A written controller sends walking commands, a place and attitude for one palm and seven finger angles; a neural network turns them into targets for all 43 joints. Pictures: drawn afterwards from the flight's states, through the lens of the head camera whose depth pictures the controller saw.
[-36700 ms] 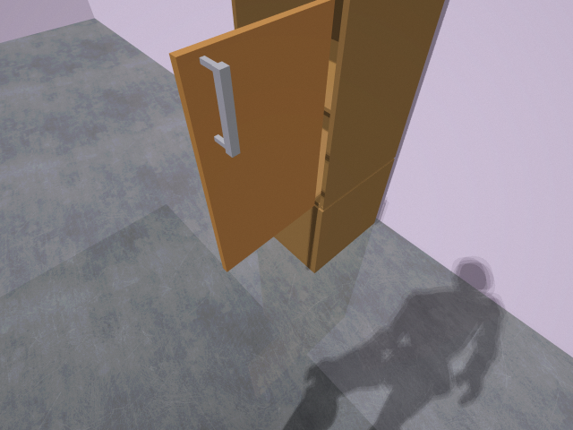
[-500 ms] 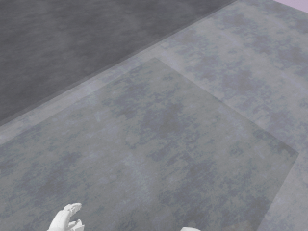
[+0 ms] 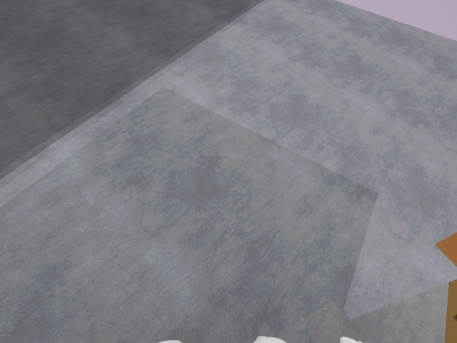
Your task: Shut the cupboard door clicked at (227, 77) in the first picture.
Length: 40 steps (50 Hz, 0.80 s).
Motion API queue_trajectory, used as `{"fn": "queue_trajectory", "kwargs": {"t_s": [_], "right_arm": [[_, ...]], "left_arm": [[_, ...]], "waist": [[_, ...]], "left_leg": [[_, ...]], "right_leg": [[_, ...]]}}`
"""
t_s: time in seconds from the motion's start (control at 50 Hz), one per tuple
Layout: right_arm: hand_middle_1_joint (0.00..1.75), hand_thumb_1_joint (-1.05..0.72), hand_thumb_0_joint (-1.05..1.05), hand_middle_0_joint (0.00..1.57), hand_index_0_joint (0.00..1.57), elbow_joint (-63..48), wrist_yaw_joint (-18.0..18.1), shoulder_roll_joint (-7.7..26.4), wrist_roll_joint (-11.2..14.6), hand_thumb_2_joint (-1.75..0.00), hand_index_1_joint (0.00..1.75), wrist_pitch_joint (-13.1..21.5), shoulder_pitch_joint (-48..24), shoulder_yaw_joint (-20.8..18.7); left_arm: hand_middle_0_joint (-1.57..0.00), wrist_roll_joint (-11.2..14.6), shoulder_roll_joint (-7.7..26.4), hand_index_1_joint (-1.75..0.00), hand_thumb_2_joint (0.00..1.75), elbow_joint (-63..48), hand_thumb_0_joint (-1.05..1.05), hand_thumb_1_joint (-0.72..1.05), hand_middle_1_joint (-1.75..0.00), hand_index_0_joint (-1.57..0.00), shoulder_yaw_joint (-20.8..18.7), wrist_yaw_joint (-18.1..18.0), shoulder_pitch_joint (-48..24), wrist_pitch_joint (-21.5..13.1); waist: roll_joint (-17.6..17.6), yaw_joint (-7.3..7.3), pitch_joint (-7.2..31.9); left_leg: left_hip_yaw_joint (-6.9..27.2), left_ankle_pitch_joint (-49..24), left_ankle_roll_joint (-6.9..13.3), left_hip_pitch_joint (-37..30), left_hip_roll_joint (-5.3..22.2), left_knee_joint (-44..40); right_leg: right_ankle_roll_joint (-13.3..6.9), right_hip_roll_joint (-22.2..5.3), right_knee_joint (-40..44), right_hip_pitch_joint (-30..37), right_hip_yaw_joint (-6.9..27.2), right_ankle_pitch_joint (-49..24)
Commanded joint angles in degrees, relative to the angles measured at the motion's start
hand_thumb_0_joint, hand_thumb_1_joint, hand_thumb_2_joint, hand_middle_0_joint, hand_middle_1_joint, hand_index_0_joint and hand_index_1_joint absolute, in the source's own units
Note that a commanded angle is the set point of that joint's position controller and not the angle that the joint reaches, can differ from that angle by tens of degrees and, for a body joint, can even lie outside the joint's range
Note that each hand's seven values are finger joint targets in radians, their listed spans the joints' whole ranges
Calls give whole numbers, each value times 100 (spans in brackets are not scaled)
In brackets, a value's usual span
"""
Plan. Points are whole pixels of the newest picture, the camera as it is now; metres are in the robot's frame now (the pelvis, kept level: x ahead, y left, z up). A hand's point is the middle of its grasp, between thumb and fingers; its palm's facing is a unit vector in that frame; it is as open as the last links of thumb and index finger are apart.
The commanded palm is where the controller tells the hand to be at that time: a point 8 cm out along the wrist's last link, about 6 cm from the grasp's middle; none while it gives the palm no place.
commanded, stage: turn to face it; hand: left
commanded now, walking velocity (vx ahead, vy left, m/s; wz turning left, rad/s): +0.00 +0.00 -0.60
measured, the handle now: out of the picture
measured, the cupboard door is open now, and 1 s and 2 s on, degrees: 61 61 61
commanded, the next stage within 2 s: take the last steps up to it in 1.56 s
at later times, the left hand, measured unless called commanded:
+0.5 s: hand (156, 326) +0.16 +0.14 -0.15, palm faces -0.28 -0.93 -0.25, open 7.4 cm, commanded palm none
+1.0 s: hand (187, 285) +0.24 +0.09 -0.15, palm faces -0.55 -0.81 -0.21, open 7.4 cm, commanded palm none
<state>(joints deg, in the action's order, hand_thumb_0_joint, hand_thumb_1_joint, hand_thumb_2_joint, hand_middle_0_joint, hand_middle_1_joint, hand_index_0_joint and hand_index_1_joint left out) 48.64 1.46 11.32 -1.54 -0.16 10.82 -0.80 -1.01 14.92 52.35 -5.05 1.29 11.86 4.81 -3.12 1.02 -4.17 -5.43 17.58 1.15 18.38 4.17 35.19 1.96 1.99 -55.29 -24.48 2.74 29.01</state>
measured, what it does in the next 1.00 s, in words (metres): steps on the spot, turning right: right foot, then left foot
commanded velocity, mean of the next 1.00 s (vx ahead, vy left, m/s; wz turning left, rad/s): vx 0.00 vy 0.00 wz -0.60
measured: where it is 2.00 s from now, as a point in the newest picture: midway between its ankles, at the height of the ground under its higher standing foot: outside the picture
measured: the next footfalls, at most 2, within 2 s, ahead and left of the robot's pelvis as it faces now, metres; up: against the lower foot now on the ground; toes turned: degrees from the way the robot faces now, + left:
right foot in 0.32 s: +0.01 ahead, -0.15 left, +0.00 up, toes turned -17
left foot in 0.66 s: +0.13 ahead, +0.08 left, +0.00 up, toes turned -19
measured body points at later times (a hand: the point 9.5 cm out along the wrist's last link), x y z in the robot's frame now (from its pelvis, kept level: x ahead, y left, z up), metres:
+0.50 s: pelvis +0.01 -0.02 +0.00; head +0.04 -0.04 +0.45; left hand +0.18 +0.19 -0.13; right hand -0.02 -0.30 -0.14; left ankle +0.04 +0.11 -0.67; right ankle -0.03 -0.14 -0.73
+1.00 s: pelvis +0.03 -0.01 +0.01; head +0.08 -0.03 +0.45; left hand +0.27 +0.14 -0.14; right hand -0.08 -0.25 -0.13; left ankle +0.09 +0.09 -0.73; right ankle -0.05 -0.12 -0.71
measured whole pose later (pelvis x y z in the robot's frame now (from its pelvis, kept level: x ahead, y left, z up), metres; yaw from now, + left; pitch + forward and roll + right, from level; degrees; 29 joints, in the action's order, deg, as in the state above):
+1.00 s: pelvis +0.03 -0.01 +0.01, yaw -35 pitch +0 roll -2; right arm 51.6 1.1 12.3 -1.7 -1.0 14.9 -2.0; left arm -1.0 14.2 51.1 -4.8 2.5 6.9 4.5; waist 1.0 -1.0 -5.3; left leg -13.0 18.1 -1.5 13.4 10.2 32.4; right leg 2.0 -1.1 -41.9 -19.1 -4.6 23.6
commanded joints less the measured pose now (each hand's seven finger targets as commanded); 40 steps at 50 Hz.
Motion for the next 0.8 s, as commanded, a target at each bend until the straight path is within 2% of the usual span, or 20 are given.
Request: {"fn": "queue_trajectory", "kwargs": {"t_s": [0.0,0.1,0.18,0.24,0.26,0.28,0.3,0.32,0.34,0.38,0.42,0.48,0.54,0.6,0.62,0.64,0.66,0.68,0.72,0.78], "right_arm": [[30,-90,0,20,20,-343,115,1198,-39,-90,30,72,201,-308],[30,-90,0,20,20,-113,89,1243,-28,-90,30,44,572,-392],[30,-90,0,20,20,-23,27,1359,-32,-90,30,7,572,-478],[30,-90,0,20,20,-16,-9,1401,-1,-90,30,-30,435,-515],[30,-90,0,20,20,-62,-35,1355,31,-90,30,-39,326,-524],[30,-90,0,20,20,-219,-81,975,88,-90,30,-59,310,-454],[30,-90,0,20,20,-481,-77,748,76,-90,30,-105,-132,-361],[30,-90,0,20,20,-525,-18,849,79,-90,30,-167,-311,-346],[30,-90,0,20,20,-456,4,849,87,-90,30,-158,-279,-359],[30,-90,0,20,20,-251,-39,916,69,-90,30,-143,-67,-380],[30,-90,0,20,20,-162,-82,798,53,-90,30,-172,118,-351],[30,-90,0,20,20,-220,-85,751,68,-90,30,-156,66,-343],[30,-90,0,20,20,-254,-48,745,97,-90,30,-81,123,-316],[30,-90,0,20,20,-74,12,886,99,-90,30,6,765,-328],[30,-90,0,20,20,-74,38,1300,32,-90,30,65,824,-393],[30,-90,0,20,20,-142,54,1750,-28,-90,30,70,998,-464],[30,-90,0,20,20,-121,83,1704,-56,-90,30,79,990,-445],[30,-90,0,20,20,-174,101,1578,-59,-90,30,98,776,-404],[30,-90,0,20,20,-277,107,1334,-63,-90,30,82,400,-338],[30,-90,0,20,20,-198,115,1227,-30,-90,30,64,480,-337]], "left_arm": [[-20,-10,366,-30,90,-544,0,90,-30,-20,-121,100,-261,-134],[-20,-11,210,-30,90,-625,0,90,-30,-20,-61,130,-557,-112],[-20,-24,184,-30,90,-675,0,90,-30,-20,-16,116,-603,-185],[-20,-21,291,-30,90,-592,0,90,-30,-20,-36,85,-288,-230],[-20,-36,475,-30,90,-486,0,90,-30,-20,-89,57,102,-264],[-20,-91,1046,-30,90,-412,0,90,-30,-20,-174,-15,401,-342],[-20,-41,1448,-30,90,-318,0,90,-30,-20,-225,-82,677,-364],[-20,-16,1446,-30,90,-322,0,90,-30,-20,-249,-148,684,-363],[-20,-30,1333,-30,90,-358,0,90,-30,-20,-254,-189,352,-380],[-20,-28,982,-30,90,-548,0,90,-30,-20,-160,-211,-326,-343],[-20,-46,964,-30,90,-618,0,90,-30,-20,-118,-177,-447,-358],[-20,-68,1033,-30,90,-548,0,90,-30,-20,-143,-152,-301,-350],[-20,-60,1086,-30,90,-531,0,90,-30,-20,-180,-140,-261,-328],[-20,13,911,-30,90,-587,0,90,-30,-20,-153,-130,-485,-260],[-20,63,582,-30,90,-665,0,90,-30,-20,-92,-97,-327,-221],[-20,76,355,-30,90,-778,0,90,-30,-20,-29,-52,-297,-229],[-20,-1,500,-30,90,-768,0,90,-30,-20,-47,-46,-423,-214],[-20,-24,505,-30,90,-738,0,90,-30,-20,-78,-28,-458,-213],[-20,-8,429,-30,90,-610,0,90,-30,-20,-107,60,-483,-179],[-20,3,301,-30,90,-584,0,90,-30,-20,-70,112,-518,-134]], "waist": [[1348,-129,441],[1294,-319,579],[1625,-363,646],[1435,-143,668],[1046,87,800],[-458,231,904],[-1252,428,621],[-959,415,579],[-1359,248,561],[-754,-76,537],[-556,-170,571],[-548,-103,477],[-674,-84,593],[-314,-391,750],[882,-360,814],[2139,-399,840],[1838,-447,840],[1727,-311,714],[1358,-155,431],[1385,-212,538]], "left_leg": [[844,-2358,531,-927,1498,-1649],[429,-2400,625,-1333,1650,-1538],[114,-2803,563,-1396,1741,-1148],[-155,-2297,239,-875,1659,-641],[-336,-1755,-14,-418,1474,-38],[-780,-266,-399,661,791,1117],[-405,2054,-563,1648,127,2307],[305,1873,-520,1882,176,2957],[510,1637,-539,2137,213,3248],[546,876,-604,1667,345,3066],[335,627,-640,1141,181,2524],[264,652,-632,937,11,1735],[239,616,-602,556,-150,730],[299,-536,-524,-845,-114,-984],[1320,-727,-185,-1411,838,-1586],[2480,-1453,474,-1531,2113,-1905],[2568,-1685,753,-1264,2376,-1883],[2340,-2065,791,-1077,2261,-1781],[1282,-2474,612,-880,1719,-1670],[578,-2920,561,-1301,1523,-1466]], "right_leg": [[140,-359,-1169,-663,-223,-301],[147,-413,20,-390,-548,-324],[43,-271,1129,130,-839,-350],[-105,-174,2376,1104,-962,-1304],[-237,-370,3049,1830,-684,-1870],[-672,-1526,3614,2665,841,-2772],[-1327,-2471,3711,2445,2027,-4179],[-1586,-2434,3744,2179,2134,-3948],[-1592,-2230,3766,2170,2207,-3538],[-1332,-1747,3603,1746,1312,-3087],[-1198,-1473,3610,1303,979,-2887],[-1238,-1463,3652,1243,1265,-2596],[-1216,-1400,3374,1298,1514,-3070],[-685,-980,2740,548,1361,-2604],[-350,-303,2001,-192,860,-1609],[-78,170,666,-736,-40,415],[-48,-29,-416,-713,52,671],[-22,-175,-954,-821,62,518],[81,-316,-1150,-717,-109,-39],[139,-367,-605,-589,-410,-235]]}}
